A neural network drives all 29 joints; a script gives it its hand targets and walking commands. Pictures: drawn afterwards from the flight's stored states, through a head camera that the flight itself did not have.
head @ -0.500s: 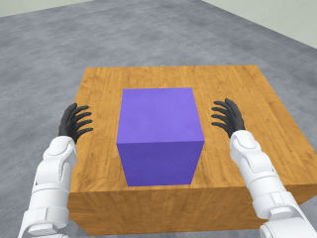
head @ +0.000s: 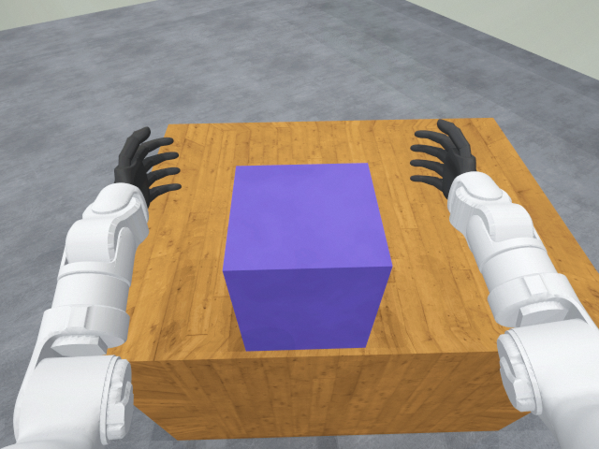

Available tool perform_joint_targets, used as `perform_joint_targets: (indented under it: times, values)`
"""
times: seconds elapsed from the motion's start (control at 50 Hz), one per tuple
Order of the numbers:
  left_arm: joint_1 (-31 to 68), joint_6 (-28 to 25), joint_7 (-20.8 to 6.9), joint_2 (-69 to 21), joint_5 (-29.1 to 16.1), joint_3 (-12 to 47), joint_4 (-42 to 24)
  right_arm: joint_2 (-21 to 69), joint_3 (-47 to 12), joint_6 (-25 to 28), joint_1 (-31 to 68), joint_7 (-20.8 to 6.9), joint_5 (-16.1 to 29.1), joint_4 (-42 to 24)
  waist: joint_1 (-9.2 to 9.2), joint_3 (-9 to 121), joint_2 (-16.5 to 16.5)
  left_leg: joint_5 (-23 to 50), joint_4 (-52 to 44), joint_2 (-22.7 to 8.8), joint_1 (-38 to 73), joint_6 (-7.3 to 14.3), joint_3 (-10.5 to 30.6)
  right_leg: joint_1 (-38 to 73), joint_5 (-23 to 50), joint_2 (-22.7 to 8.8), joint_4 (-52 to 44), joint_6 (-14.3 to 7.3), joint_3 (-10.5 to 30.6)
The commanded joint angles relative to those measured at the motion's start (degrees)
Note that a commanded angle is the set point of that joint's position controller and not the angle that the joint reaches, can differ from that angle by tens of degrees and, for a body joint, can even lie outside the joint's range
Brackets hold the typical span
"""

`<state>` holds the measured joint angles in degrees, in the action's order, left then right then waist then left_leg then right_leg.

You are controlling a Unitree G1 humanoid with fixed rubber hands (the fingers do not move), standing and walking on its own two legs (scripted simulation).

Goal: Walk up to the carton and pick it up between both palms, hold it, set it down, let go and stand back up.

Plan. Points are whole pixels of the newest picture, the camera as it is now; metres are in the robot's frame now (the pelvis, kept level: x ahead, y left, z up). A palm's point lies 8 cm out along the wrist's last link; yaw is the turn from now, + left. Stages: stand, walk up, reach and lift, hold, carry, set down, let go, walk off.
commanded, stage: reach and lift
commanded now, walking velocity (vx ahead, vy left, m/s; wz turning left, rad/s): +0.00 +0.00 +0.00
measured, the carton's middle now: (304, 261) +0.42 +0.03 -0.02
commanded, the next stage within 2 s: none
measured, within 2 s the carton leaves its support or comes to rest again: neither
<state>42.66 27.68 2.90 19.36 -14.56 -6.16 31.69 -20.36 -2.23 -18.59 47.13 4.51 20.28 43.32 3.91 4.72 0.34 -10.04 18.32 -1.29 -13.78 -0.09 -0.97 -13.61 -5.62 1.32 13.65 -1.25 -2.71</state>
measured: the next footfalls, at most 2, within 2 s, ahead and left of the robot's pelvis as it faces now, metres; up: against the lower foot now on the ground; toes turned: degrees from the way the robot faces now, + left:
none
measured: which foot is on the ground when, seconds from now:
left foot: down 0.00-1.00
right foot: down 0.00-1.00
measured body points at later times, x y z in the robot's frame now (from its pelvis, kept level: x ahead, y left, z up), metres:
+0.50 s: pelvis -0.01 +0.01 +0.00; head +0.03 +0.01 +0.45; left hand +0.40 +0.24 +0.06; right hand +0.43 -0.16 +0.06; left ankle -0.01 +0.12 -0.75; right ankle +0.01 -0.11 -0.75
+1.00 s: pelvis +0.00 +0.01 -0.01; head +0.10 +0.01 +0.43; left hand +0.42 +0.20 -0.01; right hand +0.44 -0.14 +0.00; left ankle -0.01 +0.12 -0.75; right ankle +0.01 -0.11 -0.75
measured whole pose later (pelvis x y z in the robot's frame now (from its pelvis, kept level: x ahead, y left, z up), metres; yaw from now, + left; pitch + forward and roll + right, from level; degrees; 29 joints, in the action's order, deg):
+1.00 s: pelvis +0.00 +0.01 -0.01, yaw +0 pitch +25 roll +0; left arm 45.4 -15.9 3.6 9.1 -10.6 -3.7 71.9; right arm -8.3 3.1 12.5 44.5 2.8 7.9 66.7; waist 1.0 14.4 -0.3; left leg -6.3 17.1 0.1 -35.8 0.0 -0.9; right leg -35.5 -2.3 -0.1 12.6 -0.5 -2.7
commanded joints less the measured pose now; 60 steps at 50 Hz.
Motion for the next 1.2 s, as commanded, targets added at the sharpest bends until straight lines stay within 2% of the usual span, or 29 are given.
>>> perform_joint_targets:
  times: [0.0,0.12,0.18,0.24,0.32,0.38,0.44,0.5,0.58,0.6,0.64,0.7,0.8,0.88,0.94,1.0,1.06,1.12,1.18]
  values:
    - [32.01,-5.50,0.75,11.23,-2.63,0.65,-5.62,-10.40,3.94,2.87,35.52,-0.66,-0.61,-5.46,-0.41,32.07,0.95,21.78,1.55,1.76,4.50,-0.21,0.37,13.88,17.42,1.05,3.56,0.33,2.52]
    - [31.36,-9.92,-0.24,10.09,-0.91,0.51,6.30,-8.56,2.37,4.22,34.83,-0.82,-1.61,5.47,-0.46,31.09,-0.10,21.39,0.64,1.72,-0.36,0.28,0.56,18.55,20.51,-0.36,3.55,0.85,3.07]
    - [28.20,-14.57,-1.16,8.42,1.05,-0.37,12.88,-6.41,1.84,6.84,31.98,-0.54,-2.77,9.06,-0.86,28.34,-1.52,18.63,-1.14,1.49,-4.82,0.83,0.62,22.64,21.06,-1.46,3.38,1.10,3.44]
    - [25.13,-21.14,-1.80,5.86,3.02,-0.35,18.61,-3.69,1.85,11.21,28.05,-0.70,-4.12,11.57,-1.41,25.85,-1.36,16.67,-2.15,1.10,-6.72,0.78,0.75,22.84,18.55,-2.13,2.68,0.69,3.69]
    - [26.38,-31.18,-1.59,4.17,2.72,1.51,21.03,-2.71,2.34,18.89,26.71,-1.82,-4.91,12.73,-1.58,26.69,1.61,16.79,-0.88,0.95,-4.62,-0.99,0.89,16.10,14.49,-1.54,2.35,0.10,3.50]
    - [31.52,-36.98,-0.12,4.98,-0.32,3.99,19.56,-4.64,3.19,23.65,30.80,-2.82,-5.34,10.69,-1.06,31.93,4.20,18.24,1.38,0.84,0.11,-3.49,1.09,7.51,12.68,-0.04,2.92,0.29,2.15]
    - [35.05,-40.98,1.58,5.55,-3.24,6.27,19.22,-5.99,3.58,26.99,34.20,-3.64,-5.83,8.87,-0.47,40.55,4.82,20.15,4.10,0.61,2.72,-4.96,1.53,0.36,12.26,1.02,4.13,0.78,0.92]
    - [35.03,-43.66,2.36,5.43,-4.87,7.42,23.10,-5.76,2.62,29.18,35.15,-3.81,-5.64,9.99,-0.28,47.88,3.26,22.59,6.76,0.44,0.92,-4.76,1.47,-1.44,14.81,1.00,6.37,1.48,0.83]
    - [32.46,-46.51,1.78,4.61,-4.89,6.93,34.21,-4.01,-0.19,31.49,34.43,-3.46,-4.60,17.04,-0.52,47.70,-0.64,23.22,8.28,0.14,-7.27,-3.02,0.87,0.60,17.45,-0.29,9.60,2.44,2.21]
    - [29.98,-45.27,1.52,3.86,-7.04,10.38,34.29,-1.75,-1.10,30.99,29.65,-3.46,-4.86,17.55,-3.13,45.40,-2.30,23.12,6.83,1.73,-9.20,-3.63,2.19,1.36,13.57,-0.88,7.94,1.28,4.71]
    - [27.98,-43.76,0.66,2.52,-7.44,10.97,35.42,-0.29,-1.34,29.80,27.83,-3.14,-5.11,18.35,-3.63,41.31,-3.74,20.47,5.85,1.84,-10.76,-3.82,2.29,0.53,10.78,-1.13,6.87,1.25,4.96]
    - [26.35,-42.93,-0.49,2.17,-5.35,9.44,37.11,1.36,-0.44,29.18,26.04,-2.63,-6.31,19.12,-3.74,36.51,-4.00,19.43,4.14,2.11,-12.20,-3.88,2.13,1.53,9.98,-1.39,5.11,1.84,5.25]
    - [26.13,-44.70,-0.90,0.89,0.23,4.56,35.82,4.89,2.43,31.01,24.00,-1.81,-8.75,17.52,-2.17,36.24,-0.76,23.09,2.07,2.43,-12.45,-4.24,1.64,4.02,11.32,-2.09,3.06,1.07,6.06]
    - [27.29,-47.02,0.47,-0.50,3.96,1.48,31.29,6.41,5.83,34.04,24.51,-1.73,-12.11,12.89,-1.00,44.51,1.72,29.64,1.95,2.55,-10.00,-4.51,1.21,3.35,14.08,-2.67,2.45,0.06,6.33]
    - [26.84,-48.12,1.96,-2.08,5.87,0.28,26.67,6.43,7.44,35.98,24.50,-1.66,-14.65,9.32,-0.97,52.29,2.13,36.20,2.71,2.50,-5.43,-4.93,1.06,1.60,17.20,-2.60,2.20,-0.37,6.02]
    - [24.20,-47.95,2.93,-4.45,7.82,-0.67,22.07,6.24,7.92,37.08,23.08,-1.22,-16.68,6.81,-1.37,58.16,1.56,43.68,3.75,2.56,-0.02,-5.73,0.96,1.04,21.69,-2.09,1.75,-0.45,5.58]
    - [19.57,-46.66,3.12,-7.10,9.94,-2.00,18.22,6.51,7.48,37.54,20.16,-0.50,-18.17,5.32,-1.60,59.67,-0.37,49.84,3.97,2.84,3.07,-6.50,0.65,3.25,27.17,-1.25,1.47,-0.15,5.07]
    - [14.71,-45.25,2.48,-9.84,12.22,-3.53,16.15,8.02,6.63,37.52,16.88,0.43,-19.21,4.44,-1.68,55.57,-2.89,51.28,2.43,3.52,2.27,-6.62,0.26,7.96,31.72,-0.71,1.46,0.44,4.74]
    - [10.73,-44.21,1.22,-12.72,14.63,-4.95,15.56,10.84,6.04,37.06,13.50,1.38,-20.14,4.42,-1.60,46.84,-4.76,48.04,-0.33,4.08,0.47,-6.08,0.07,11.45,31.88,-0.48,0.52,0.90,4.69]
